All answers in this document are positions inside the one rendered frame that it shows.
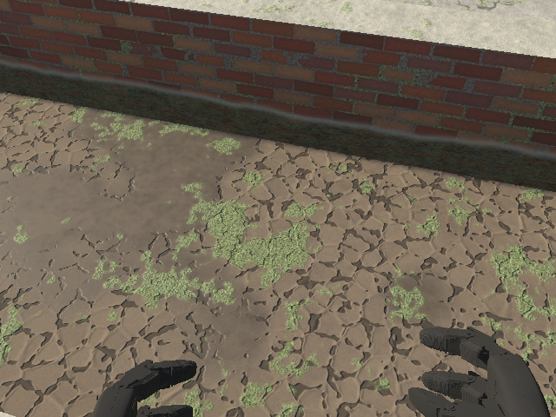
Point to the right robot hand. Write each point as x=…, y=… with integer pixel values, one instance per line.
x=510, y=389

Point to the left robot hand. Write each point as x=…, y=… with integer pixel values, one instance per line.
x=138, y=384

